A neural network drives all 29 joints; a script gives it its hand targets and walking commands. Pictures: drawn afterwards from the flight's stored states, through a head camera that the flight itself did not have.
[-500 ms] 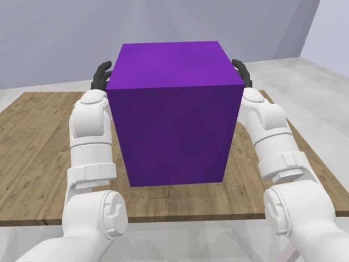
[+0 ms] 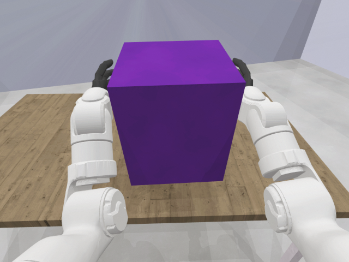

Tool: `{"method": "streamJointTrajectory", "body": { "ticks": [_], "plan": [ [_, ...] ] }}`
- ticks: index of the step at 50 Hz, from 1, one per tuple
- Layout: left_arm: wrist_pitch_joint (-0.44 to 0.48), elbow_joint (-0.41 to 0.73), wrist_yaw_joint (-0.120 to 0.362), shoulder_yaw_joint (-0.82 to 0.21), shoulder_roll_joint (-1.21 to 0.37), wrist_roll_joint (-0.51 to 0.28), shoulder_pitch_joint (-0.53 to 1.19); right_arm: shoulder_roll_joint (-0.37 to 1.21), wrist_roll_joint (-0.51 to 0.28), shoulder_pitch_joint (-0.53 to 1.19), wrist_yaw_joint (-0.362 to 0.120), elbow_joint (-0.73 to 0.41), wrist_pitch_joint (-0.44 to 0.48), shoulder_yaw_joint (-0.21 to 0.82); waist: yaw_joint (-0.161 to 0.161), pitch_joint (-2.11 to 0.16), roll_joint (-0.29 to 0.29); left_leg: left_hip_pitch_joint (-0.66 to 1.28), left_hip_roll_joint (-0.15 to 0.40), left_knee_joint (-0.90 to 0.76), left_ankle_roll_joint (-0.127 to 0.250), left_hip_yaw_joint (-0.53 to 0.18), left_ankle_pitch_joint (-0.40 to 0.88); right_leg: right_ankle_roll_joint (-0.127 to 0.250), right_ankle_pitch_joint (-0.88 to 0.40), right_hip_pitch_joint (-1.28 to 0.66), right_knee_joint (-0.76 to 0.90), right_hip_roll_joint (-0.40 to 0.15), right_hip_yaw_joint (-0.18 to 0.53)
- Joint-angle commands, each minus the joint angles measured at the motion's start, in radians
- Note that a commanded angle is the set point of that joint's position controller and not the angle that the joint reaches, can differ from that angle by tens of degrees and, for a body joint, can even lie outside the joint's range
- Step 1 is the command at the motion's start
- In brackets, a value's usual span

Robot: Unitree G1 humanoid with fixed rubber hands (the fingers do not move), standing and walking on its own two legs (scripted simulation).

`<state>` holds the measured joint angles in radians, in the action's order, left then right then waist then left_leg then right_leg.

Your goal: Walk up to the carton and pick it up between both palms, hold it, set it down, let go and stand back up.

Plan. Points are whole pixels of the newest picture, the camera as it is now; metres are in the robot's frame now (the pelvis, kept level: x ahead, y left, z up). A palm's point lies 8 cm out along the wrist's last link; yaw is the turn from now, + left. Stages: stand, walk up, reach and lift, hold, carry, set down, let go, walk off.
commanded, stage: hold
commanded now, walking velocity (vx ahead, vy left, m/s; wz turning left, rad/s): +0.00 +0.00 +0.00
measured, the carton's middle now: (174, 113) +0.36 +0.00 +0.22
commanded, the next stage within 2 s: set down in 0.42 s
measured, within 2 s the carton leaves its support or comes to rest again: neither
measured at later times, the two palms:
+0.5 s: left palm (101, 95) +0.37 +0.15 +0.27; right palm (242, 92) +0.37 -0.15 +0.27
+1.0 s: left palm (105, 109) +0.40 +0.16 +0.22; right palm (231, 121) +0.38 -0.14 +0.19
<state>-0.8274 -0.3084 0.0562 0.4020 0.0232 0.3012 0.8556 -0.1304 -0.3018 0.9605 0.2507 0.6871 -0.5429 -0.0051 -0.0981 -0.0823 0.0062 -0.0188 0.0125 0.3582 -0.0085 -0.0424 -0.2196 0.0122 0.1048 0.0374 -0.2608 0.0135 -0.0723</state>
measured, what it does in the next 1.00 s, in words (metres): stands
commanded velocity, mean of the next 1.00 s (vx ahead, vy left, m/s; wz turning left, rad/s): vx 0.00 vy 0.00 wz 0.00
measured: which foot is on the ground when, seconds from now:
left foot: down 0.00-1.00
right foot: down 0.00-1.00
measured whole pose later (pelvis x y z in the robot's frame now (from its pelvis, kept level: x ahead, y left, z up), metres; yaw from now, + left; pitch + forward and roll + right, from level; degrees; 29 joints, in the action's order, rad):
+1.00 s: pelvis +0.01 +0.01 +0.00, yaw +2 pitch -10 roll -2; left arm -0.53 -0.28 0.09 0.35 -0.02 0.34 0.77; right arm -0.01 -0.10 0.71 0.19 0.64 -0.10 -0.13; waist -0.12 0.10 -0.08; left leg 0.05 -0.01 0.35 0.01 -0.06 -0.23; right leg -0.01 0.10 -0.06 -0.21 0.00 -0.09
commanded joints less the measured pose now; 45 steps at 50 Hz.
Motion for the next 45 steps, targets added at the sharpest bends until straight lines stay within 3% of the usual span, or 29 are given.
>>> {"method": "streamJointTrajectory", "body": {
  "ticks": [1, 3, 5, 6, 8, 14, 16, 23, 27, 28, 29, 35, 39, 45],
  "plan": [
    [0.059, 0.055, 0.135, -0.421, -0.546, -0.153, 0.665, 0.647, -0.13, 0.731, -0.112, -0.294, 0.04, 0.248, -0.004, -0.294, 0.009, -0.121, -0.063, -0.07, -0.032, 0.033, 0.202, -0.042, -0.159, -0.265, -0.025, 0.058, 0.035],
    [0.06, 0.054, 0.142, -0.404, -0.544, -0.149, 0.684, 0.66, -0.123, 0.74, -0.114, -0.286, 0.04, 0.243, 0.007, -0.294, -0.005, -0.136, -0.063, -0.084, -0.021, 0.037, 0.163, -0.043, -0.12, -0.258, -0.022, 0.056, 0.036],
    [0.06, 0.092, 0.139, -0.441, -0.565, -0.167, 0.673, 0.664, -0.141, 0.742, -0.113, -0.331, 0.049, 0.258, -0.007, -0.342, 0.026, -0.113, -0.063, -0.061, -0.038, 0.033, 0.244, -0.038, -0.195, -0.286, -0.036, 0.061, 0.037],
    [0.056, 0.094, 0.139, -0.434, -0.554, -0.165, 0.663, 0.66, -0.149, 0.747, -0.109, -0.345, 0.048, 0.271, 0.0, -0.335, 0.022, -0.111, -0.067, -0.05, -0.038, 0.036, 0.262, -0.039, -0.21, -0.294, -0.032, 0.061, 0.038],
    [0.055, 0.107, 0.139, -0.463, -0.578, -0.176, 0.668, 0.651, -0.145, 0.737, -0.106, -0.356, 0.048, 0.26, -0.017, -0.34, 0.039, -0.102, -0.064, -0.048, -0.043, 0.031, 0.254, -0.038, -0.199, -0.279, -0.035, 0.064, 0.031],
    [0.046, 0.098, 0.132, -0.442, -0.552, -0.159, 0.67, 0.655, -0.139, 0.741, -0.115, -0.334, 0.04, 0.258, 0.005, -0.318, 0.024, -0.137, -0.062, -0.071, -0.031, 0.035, 0.196, -0.04, -0.14, -0.273, -0.031, 0.061, 0.036],
    [0.049, 0.111, 0.13, -0.455, -0.565, -0.169, 0.666, 0.67, -0.143, 0.757, -0.115, -0.363, 0.047, 0.271, 0.007, -0.349, 0.023, -0.12, -0.065, -0.052, -0.034, 0.036, 0.238, -0.04, -0.185, -0.279, -0.038, 0.063, 0.037],
    [0.056, 0.092, 0.148, -0.455, -0.546, -0.179, 0.718, 0.659, -0.108, 0.778, -0.111, -0.32, 0.047, 0.235, -0.022, -0.286, 0.022, -0.111, -0.067, -0.075, -0.02, 0.042, 0.177, -0.043, -0.102, -0.249, -0.011, 0.049, 0.033],
    [0.102, 0.017, 0.161, -0.41, -0.536, -0.143, 0.723, 0.639, -0.053, 0.807, -0.122, -0.29, 0.108, 0.178, -0.013, -0.276, 0.029, -0.119, -0.06, -0.092, -0.008, 0.045, 0.137, -0.037, -0.044, -0.248, -0.003, 0.047, 0.014],
    [0.132, 0.066, 0.154, -0.38, -0.504, -0.157, 0.778, 0.698, -0.044, 0.803, -0.127, -0.294, 0.125, 0.225, 0.037, -0.345, -0.017, -0.133, -0.081, -0.083, -0.002, 0.037, 0.123, -0.058, -0.079, -0.297, -0.012, 0.043, 0.001],
    [0.15, 0.013, 0.151, -0.382, -0.489, -0.151, 0.756, 0.684, -0.021, 0.789, -0.13, -0.28, 0.149, 0.196, 0.005, -0.315, -0.004, -0.123, -0.078, -0.091, -0.001, 0.045, 0.104, -0.056, -0.102, -0.276, -0.005, 0.04, 0.005],
    [0.227, -0.099, 0.222, -0.259, -0.431, -0.027, 0.617, 0.572, 0.174, 0.636, -0.153, -0.168, 0.323, 0.034, -0.029, -0.149, -0.028, -0.081, -0.074, -0.136, 0.017, 0.073, 0.072, -0.051, -0.041, -0.307, 0.032, 0.013, -0.038],
    [0.251, -0.1, 0.229, -0.273, -0.458, 0.0, 0.527, 0.539, 0.206, 0.584, -0.16, -0.211, 0.423, 0.051, -0.039, -0.132, -0.019, -0.024, -0.067, -0.106, 0.002, 0.082, 0.198, -0.048, -0.093, -0.308, 0.036, 0.02, -0.067],
    [0.292, 0.01, 0.185, -0.437, -0.555, -0.055, 0.467, 0.532, 0.186, 0.613, -0.159, -0.381, 0.55, 0.158, -0.047, -0.279, 0.003, 0.107, -0.053, -0.01, -0.04, 0.082, 0.465, -0.038, -0.218, -0.305, 0.016, 0.039, -0.086]
  ]
}}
